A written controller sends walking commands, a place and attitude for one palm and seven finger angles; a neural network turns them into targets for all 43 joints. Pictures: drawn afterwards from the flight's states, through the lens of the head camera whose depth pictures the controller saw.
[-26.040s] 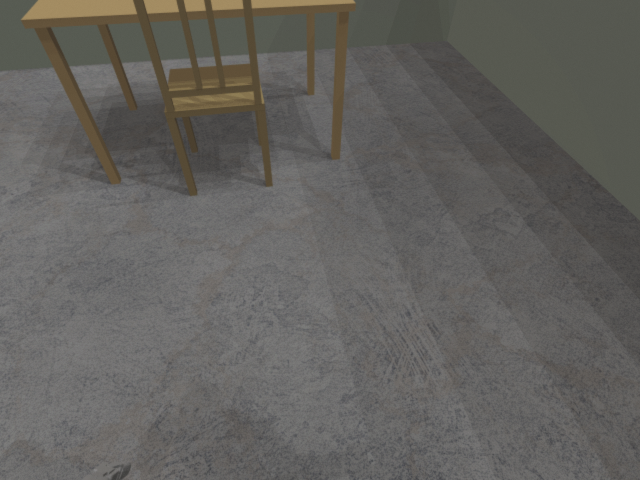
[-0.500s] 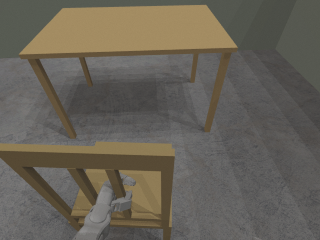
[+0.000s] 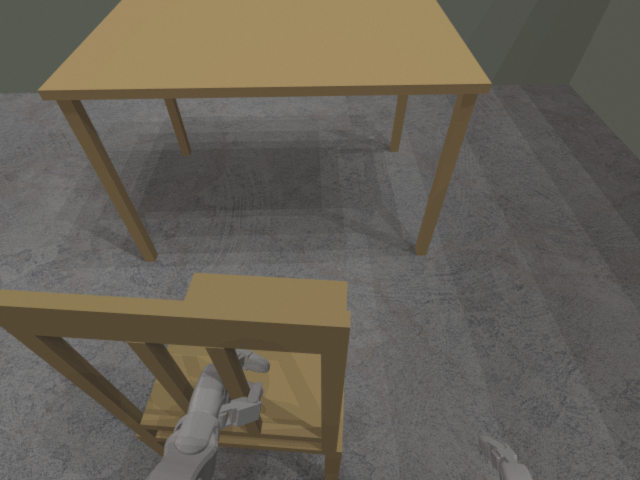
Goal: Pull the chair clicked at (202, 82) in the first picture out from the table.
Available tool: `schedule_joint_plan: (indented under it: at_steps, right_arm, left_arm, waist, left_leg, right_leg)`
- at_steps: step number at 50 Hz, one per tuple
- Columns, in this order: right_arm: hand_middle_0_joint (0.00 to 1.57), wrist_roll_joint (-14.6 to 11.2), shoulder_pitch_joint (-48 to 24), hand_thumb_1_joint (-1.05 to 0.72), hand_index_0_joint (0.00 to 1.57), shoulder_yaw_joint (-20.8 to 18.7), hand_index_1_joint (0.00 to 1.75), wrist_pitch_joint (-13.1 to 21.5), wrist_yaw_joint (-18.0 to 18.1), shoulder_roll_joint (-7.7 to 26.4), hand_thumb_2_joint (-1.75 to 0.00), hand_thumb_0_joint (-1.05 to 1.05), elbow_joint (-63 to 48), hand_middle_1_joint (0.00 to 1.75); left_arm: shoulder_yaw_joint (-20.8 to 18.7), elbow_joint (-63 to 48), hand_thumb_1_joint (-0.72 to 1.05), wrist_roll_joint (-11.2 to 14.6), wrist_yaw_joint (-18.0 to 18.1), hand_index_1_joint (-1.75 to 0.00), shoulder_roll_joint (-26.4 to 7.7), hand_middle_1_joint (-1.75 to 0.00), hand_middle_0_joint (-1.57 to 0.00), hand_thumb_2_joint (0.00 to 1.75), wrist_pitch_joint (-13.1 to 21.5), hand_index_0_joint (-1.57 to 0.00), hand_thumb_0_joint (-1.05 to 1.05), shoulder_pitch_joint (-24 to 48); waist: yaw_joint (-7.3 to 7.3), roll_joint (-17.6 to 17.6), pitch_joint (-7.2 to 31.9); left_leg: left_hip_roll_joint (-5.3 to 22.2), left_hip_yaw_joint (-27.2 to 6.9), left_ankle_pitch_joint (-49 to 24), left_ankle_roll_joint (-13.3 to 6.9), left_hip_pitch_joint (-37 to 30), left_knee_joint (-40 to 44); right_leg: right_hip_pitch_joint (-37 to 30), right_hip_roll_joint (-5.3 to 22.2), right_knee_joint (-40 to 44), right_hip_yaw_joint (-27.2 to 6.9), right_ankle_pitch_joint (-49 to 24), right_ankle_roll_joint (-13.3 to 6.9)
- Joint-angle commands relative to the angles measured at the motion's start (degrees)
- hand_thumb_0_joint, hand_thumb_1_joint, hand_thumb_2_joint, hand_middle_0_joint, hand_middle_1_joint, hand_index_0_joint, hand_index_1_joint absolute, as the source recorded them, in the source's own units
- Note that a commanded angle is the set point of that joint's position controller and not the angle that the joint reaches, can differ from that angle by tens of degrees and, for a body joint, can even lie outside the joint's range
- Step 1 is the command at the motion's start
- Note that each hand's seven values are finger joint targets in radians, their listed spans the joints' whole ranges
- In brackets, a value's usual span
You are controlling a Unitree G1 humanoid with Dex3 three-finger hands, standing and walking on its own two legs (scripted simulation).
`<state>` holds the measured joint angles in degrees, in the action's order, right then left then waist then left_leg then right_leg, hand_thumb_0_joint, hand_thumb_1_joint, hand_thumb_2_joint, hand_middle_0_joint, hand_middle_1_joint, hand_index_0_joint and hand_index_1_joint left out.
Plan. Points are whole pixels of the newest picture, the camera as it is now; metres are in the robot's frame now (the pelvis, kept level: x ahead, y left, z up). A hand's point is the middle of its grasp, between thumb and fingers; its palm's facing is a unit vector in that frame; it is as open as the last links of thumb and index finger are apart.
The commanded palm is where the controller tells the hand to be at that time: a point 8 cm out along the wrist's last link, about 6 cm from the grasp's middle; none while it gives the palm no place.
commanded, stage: stop walking, hand still on the chair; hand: left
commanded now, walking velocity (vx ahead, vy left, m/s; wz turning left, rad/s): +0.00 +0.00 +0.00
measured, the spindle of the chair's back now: (180, 389) +0.25 +0.22 -0.08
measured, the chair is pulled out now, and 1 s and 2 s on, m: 0.64 0.64 0.64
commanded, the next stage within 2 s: open the thumb and straighten the fingers in 0.20 s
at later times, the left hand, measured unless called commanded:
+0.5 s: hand (249, 398) +0.24 +0.12 -0.07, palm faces -0.08 -0.99 -0.12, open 6.8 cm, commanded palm +0.22 +0.17 -0.05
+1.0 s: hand (244, 390) +0.25 +0.13 -0.08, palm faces -0.03 -0.99 -0.15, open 16.8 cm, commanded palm +0.24 +0.18 -0.05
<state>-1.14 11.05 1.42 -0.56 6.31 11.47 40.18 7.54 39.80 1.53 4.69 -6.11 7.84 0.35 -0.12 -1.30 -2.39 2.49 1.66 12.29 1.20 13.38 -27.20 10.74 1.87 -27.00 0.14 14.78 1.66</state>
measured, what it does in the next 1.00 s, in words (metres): stands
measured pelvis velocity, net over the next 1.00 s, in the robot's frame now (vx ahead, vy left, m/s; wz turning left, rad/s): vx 0.04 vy -0.01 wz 0.05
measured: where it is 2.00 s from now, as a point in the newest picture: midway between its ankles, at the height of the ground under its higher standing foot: outside the picture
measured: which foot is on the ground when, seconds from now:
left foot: down 0.00-1.00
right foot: down 0.00-1.00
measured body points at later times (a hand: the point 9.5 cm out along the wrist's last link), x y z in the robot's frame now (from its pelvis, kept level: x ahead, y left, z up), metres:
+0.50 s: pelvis +0.00 +0.00 -0.01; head +0.03 +0.00 +0.43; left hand +0.24 +0.17 -0.06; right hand +0.14 -0.25 -0.12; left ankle +0.03 +0.13 -0.74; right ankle +0.00 -0.14 -0.74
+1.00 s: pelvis +0.04 -0.01 -0.05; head +0.09 -0.02 +0.40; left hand +0.25 +0.18 -0.07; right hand +0.22 -0.25 -0.13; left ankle +0.03 +0.13 -0.74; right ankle +0.00 -0.14 -0.74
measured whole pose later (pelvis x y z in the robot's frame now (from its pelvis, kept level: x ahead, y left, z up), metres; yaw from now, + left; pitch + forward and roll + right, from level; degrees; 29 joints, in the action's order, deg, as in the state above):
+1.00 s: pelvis +0.04 -0.01 -0.05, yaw +3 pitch +11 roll +0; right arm -1.7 13.0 0.5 5.1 3.9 14.1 29.4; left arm 4.4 4.8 3.1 0.6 -10.5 -7.7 -16.2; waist -2.4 -2.0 6.1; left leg 1.8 -1.5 25.6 2.0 36.1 -50.8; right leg 32.0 2.9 -50.8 2.4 29.5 1.1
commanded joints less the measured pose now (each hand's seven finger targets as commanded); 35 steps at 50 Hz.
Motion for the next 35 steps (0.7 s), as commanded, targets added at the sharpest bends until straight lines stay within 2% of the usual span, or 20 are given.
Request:
schedule_joint_plan:
  at_steps: [1,4,7,9,14,15,16,17,18,19,20,22,23,25,26,27,28,29,33,35]
  right_arm:
    - [0.2,-0.26,-3.22,-0.9,0.2,-2.1,0.3,1.69,0.51,6.49,-0.9,0.0,-7.62,0.3]
    - [0.2,-0.34,-3.31,-0.9,0.2,-2.11,0.3,1.44,0.71,6.61,-0.9,0.0,-7.67,0.3]
    - [0.2,-0.42,-3.46,-0.9,0.2,-2.08,0.3,1.1,0.67,6.47,-0.9,0.0,-7.95,0.3]
    - [0.2,-0.47,-3.48,-0.9,0.2,-2.13,0.3,1.03,0.84,6.68,-0.9,0.0,-7.79,0.3]
    - [0.2,-0.58,-3.23,-0.9,0.2,-2.13,0.3,0.77,0.93,6.82,-0.9,0.0,-7.82,0.3]
    - [0.2,-0.46,-3.61,-0.9,0.2,-2.35,0.3,0.8,0.96,6.98,-0.9,0.0,-8.32,0.3]
    - [0.2,-2.58,-3.03,-0.9,0.2,-2.87,0.3,1.49,-1.25,9.53,-0.9,0.0,-8.29,0.3]
    - [0.2,-2.76,-4.06,-0.9,0.2,-2.9,0.3,2.16,-2.1,9.9,-0.9,0.0,-9.41,0.3]
    - [0.2,-2.61,-4.39,-0.9,0.2,-3.14,0.3,2.52,-2.39,9.95,-0.9,0.0,-9.71,0.3]
    - [0.2,-2.72,-4.55,-0.9,0.2,-3.3,0.3,3.32,-2.76,9.75,-0.9,0.0,-10.51,0.3]
    - [0.2,-2.41,-4.61,-0.9,0.2,-3.39,0.3,4.16,-3.09,9.19,-0.9,0.0,-11.33,0.3]
    - [0.2,-2.15,-3.99,-0.9,0.2,-3.0,0.3,5.16,-3.82,8.64,-0.9,0.0,-12.37,0.3]
    - [0.2,-2.17,-3.32,-0.9,0.2,-3.22,0.3,5.34,-4.09,8.83,-0.9,0.0,-12.4,0.3]
    - [0.2,-1.97,-3.09,-0.9,0.2,-3.3,0.3,6.05,-4.26,8.92,-0.9,0.0,-13.55,0.3]
    - [0.2,-1.93,-2.98,-0.9,0.2,-3.38,0.3,6.3,-4.26,9.31,-0.9,0.0,-14.02,0.3]
    - [0.2,-1.89,-2.68,-0.9,0.2,-3.56,0.3,6.09,-4.03,10.27,-0.9,0.0,-13.65,0.3]
    - [0.2,-1.81,-2.72,-0.9,0.2,-3.36,0.3,6.03,-3.87,10.31,-0.9,0.0,-14.09,0.3]
    - [0.2,-1.86,-2.73,-0.9,0.2,-3.41,0.3,6.23,-3.73,10.36,-0.9,0.0,-14.89,0.3]
    - [0.2,-1.77,-2.22,-0.9,0.2,-3.65,0.3,7.74,-2.93,10.3,-0.9,0.0,-16.55,0.3]
    - [0.2,-1.56,-1.56,-0.9,0.2,-3.71,0.3,8.3,-2.79,9.91,-0.9,0.0,-17.03,0.3]
  left_arm:
    - [-1.89,-10.48,0.9,-0.69,0.69,-1.45,-4.8,-1.45,-0.5,0.9,2.55,-0.5,0.0,11.83]
    - [-2.37,-9.65,0.9,-0.4,0.75,-1.45,-5.33,-1.45,-0.5,0.9,2.3,-0.5,0.0,10.83]
    - [-2.04,-9.93,0.9,-0.4,0.71,-1.45,-4.93,-1.45,-0.5,0.9,2.4,-0.5,0.0,11.45]
    - [-2.22,-9.02,0.9,-0.24,0.71,-1.45,-5.2,-1.45,-0.5,0.9,2.23,-0.5,0.0,10.89]
    - [-2.43,-8.74,0.9,-0.26,0.85,-1.45,-5.49,-1.45,-0.5,0.9,2.43,-0.5,0.0,11.55]
    - [-6.13,-12.93,0.9,-0.37,1.39,-1.45,-9.58,-1.45,-0.5,0.9,2.95,-0.5,0.0,12.05]
    - [-2.29,-8.77,0.78,2.31,-0.99,-1.45,-4.24,-1.45,-0.5,0.84,0.55,-0.5,0.0,5.71]
    - [-3.9,-13.79,0.66,2.81,-2.18,-1.45,-6.11,-1.45,-0.5,0.78,1.39,-0.5,0.0,9.43]
    - [-3.95,-13.88,0.54,2.75,-2.95,-1.45,-6.35,-1.45,-0.5,0.73,1.44,-0.5,0.0,8.09]
    - [-5.72,-18.81,0.42,2.83,-3.12,-1.45,-8.96,-1.45,-0.5,0.67,2.24,-0.5,0.0,9.88]
    - [-5.76,-22.45,0.3,2.23,-3.34,-1.45,-9.02,-1.45,-0.5,0.61,2.51,-0.5,0.0,7.71]
    - [-2.99,-26.44,0.05,1.23,-3.34,-1.45,-6.81,-1.45,-0.5,0.49,1.87,-0.5,0.0,7.15]
    - [-2.6,-26.89,-0.07,0.98,-3.19,-1.45,-6.68,-1.45,-0.5,0.43,0.99,-0.5,0.0,7.03]
    - [-1.5,-28.41,-0.31,0.88,-2.78,-1.45,-5.09,-1.45,-0.5,0.32,-0.71,-0.5,0.0,5.28]
    - [-2.56,-28.11,-0.43,1.2,-2.59,-1.38,-5.47,-1.38,-0.47,0.26,-1.99,-0.47,0.0,3.01]
    - [-7.47,-26.08,-0.55,1.41,-2.38,-1.3,-10.17,-1.3,-0.45,0.2,-3.21,-0.45,0.0,2.8]
    - [-6.84,-25.61,-0.55,2.03,-2.72,-1.23,-8.89,-1.23,-0.43,0.2,-4.48,-0.43,0.0,0.79]
    - [-6.79,-27.31,-0.55,2.32,-2.93,-1.16,-8.62,-1.16,-0.4,0.2,-5.28,-0.4,0.0,0.22]
    - [-4.43,-35.16,-0.55,2.97,-4.42,-0.87,-6.73,-0.87,-0.3,0.2,-7.03,-0.3,0.0,0.08]
    - [-4.57,-38.23,-0.55,2.55,-4.23,-0.73,-7.0,-0.73,-0.25,0.2,-7.65,-0.25,0.0,-5.13]
  waist:
    - [-0.67,2.17,10.18]
    - [-0.68,1.92,9.41]
    - [-0.7,3.74,9.64]
    - [-0.68,2.21,8.45]
    - [-0.54,2.97,8.39]
    - [-0.18,2.4,8.62]
    - [-4.14,10.28,6.66]
    - [-3.06,12.15,6.22]
    - [-2.96,9.81,6.47]
    - [-2.91,5.48,8.54]
    - [-2.02,-0.03,10.96]
    - [-2.39,-4.61,12.48]
    - [-3.26,-3.39,12.63]
    - [-3.04,-2.34,13.97]
    - [-2.56,-0.19,14.31]
    - [-2.3,1.37,14.33]
    - [-2.27,4.24,14.04]
    - [-2.15,4.73,14.89]
    - [-2.96,2.96,19.64]
    - [-2.26,1.4,21.02]
  left_leg:
    - [4.26,-4.16,-9.91,-2.96,-8.05,2.23]
    - [4.24,-4.09,-8.66,-2.98,-7.33,2.59]
    - [4.16,-4.2,-8.35,-2.9,-7.36,2.33]
    - [4.14,-4.23,-7.51,-3.03,-7.3,2.73]
    - [4.3,-4.69,-5.95,-3.15,-7.04,3.54]
    - [4.28,-4.78,-6.19,-3.24,-6.85,3.49]
    - [1.19,-1.58,0.9,-2.69,0.62,2.13]
    - [0.8,-1.35,3.14,-2.94,3.76,1.0]
    - [0.7,-1.0,4.03,-3.02,4.46,0.42]
    - [0.12,-0.82,5.57,-3.04,4.19,-0.8]
    - [-0.21,-0.67,5.27,-2.86,3.67,-1.9]
    - [-0.45,-0.99,4.73,-2.55,3.74,-3.67]
    - [-0.12,-1.59,5.11,-2.49,4.39,-4.46]
    - [-0.27,-2.2,5.57,-2.54,5.89,-6.32]
    - [-0.22,-2.4,5.34,-2.51,7.12,-7.09]
    - [-0.36,-2.33,5.78,-2.46,8.84,-7.97]
    - [-0.47,-2.32,5.1,-2.65,10.16,-8.49]
    - [-0.6,-2.06,4.38,-2.65,10.6,-9.37]
    - [-0.53,-2.1,-1.35,-2.7,9.28,-12.43]
    - [-0.55,-1.98,-5.44,-2.58,8.51,-13.96]
  right_leg:
    - [1.39,4.87,5.46,-3.17,-11.5,-2.66]
    - [1.4,4.99,6.07,-2.97,-10.0,-2.52]
    - [1.09,5.16,6.35,-3.05,-10.23,-2.62]
    - [2.27,4.95,6.71,-3.06,-8.49,-2.47]
    - [2.55,4.65,6.92,-2.81,-5.59,-2.48]
    - [1.94,4.69,6.92,-3.08,-5.73,-2.39]
    - [5.56,2.49,2.46,3.11,-1.52,-1.61]
    - [6.87,2.22,0.96,3.16,-0.51,-1.6]
    - [7.28,2.32,0.35,3.05,0.25,-1.86]
    - [8.36,2.15,-0.3,2.49,1.93,-1.71]
    - [8.95,1.91,-1.96,2.55,2.05,-2.11]
    - [11.35,1.43,-4.34,3.27,1.56,-2.47]
    - [12.71,1.05,-5.31,3.52,1.92,-2.39]
    - [14.64,0.78,-7.25,3.85,2.58,-2.19]
    - [14.89,0.66,-7.92,3.98,2.51,-2.13]
    - [15.44,0.55,-8.44,3.62,2.71,-2.02]
    - [15.32,0.38,-8.83,3.89,1.91,-1.9]
    - [15.44,0.51,-9.57,3.74,1.03,-1.72]
    - [15.8,0.49,-12.48,4.02,-4.05,-1.8]
    - [15.69,0.67,-14.02,4.21,-7.65,-1.84]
